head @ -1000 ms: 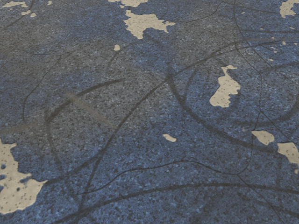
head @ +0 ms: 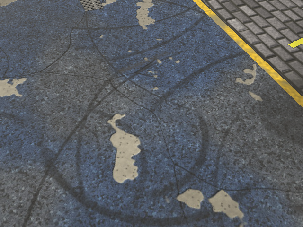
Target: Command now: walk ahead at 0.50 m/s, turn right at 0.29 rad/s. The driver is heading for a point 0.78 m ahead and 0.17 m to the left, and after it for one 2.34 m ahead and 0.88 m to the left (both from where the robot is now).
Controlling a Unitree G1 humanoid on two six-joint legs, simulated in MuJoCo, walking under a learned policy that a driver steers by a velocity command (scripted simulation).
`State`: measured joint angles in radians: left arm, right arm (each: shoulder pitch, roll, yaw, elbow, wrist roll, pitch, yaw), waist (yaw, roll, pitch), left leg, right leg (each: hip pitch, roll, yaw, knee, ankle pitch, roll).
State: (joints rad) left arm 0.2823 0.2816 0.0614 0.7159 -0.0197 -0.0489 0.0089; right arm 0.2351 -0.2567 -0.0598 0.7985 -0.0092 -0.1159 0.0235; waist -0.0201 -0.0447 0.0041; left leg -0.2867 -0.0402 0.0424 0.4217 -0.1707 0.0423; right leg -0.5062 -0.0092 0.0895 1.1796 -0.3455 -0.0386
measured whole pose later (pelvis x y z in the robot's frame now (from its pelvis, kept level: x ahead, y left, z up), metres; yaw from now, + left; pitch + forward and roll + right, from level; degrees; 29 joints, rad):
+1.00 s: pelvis +0.51 +0.01 -0.02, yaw +17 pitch +2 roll -1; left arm 0.28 0.28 0.06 0.82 -0.02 -0.09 0.01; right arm 0.14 -0.29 -0.07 0.70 0.02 -0.05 0.04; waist 0.01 0.01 0.06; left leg -0.46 -0.07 0.04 0.62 -0.20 0.10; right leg -0.27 -0.04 -0.02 1.18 -0.48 0.01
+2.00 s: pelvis +0.97 +0.27 -0.01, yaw +45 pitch +2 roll -1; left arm 0.32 0.30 0.05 0.89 -0.03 -0.08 -0.01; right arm 0.13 -0.27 -0.04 0.63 0.01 -0.05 0.03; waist 0.04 0.00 0.04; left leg -0.42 -0.02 0.03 0.57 -0.19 0.06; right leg -0.28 -0.06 -0.01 1.10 -0.47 -0.01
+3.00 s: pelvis +1.45 +0.58 -0.01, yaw +14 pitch +2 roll +1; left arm 0.35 0.30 0.07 0.73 -0.03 -0.02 0.01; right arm 0.09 -0.27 -0.05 0.68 -0.01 -0.12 0.02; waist 0.05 -0.03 0.00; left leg -0.43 -0.04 0.00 0.54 -0.15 0.02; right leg -0.26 0.09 0.18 1.00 -0.51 -0.04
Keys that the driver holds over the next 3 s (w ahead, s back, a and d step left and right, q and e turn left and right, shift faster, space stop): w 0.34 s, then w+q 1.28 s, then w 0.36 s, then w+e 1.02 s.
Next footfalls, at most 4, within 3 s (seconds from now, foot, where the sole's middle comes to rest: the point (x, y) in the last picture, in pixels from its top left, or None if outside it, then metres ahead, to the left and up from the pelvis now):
0.34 right None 0.33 -0.16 -0.78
0.92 left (128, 201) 0.61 0.10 -0.78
1.40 right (145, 139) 0.94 0.03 -0.78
1.90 left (73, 134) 0.98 0.41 -0.78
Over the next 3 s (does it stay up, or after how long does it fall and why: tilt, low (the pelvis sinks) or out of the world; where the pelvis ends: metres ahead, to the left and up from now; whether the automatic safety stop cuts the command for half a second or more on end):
stays up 1.45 0.58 -0.01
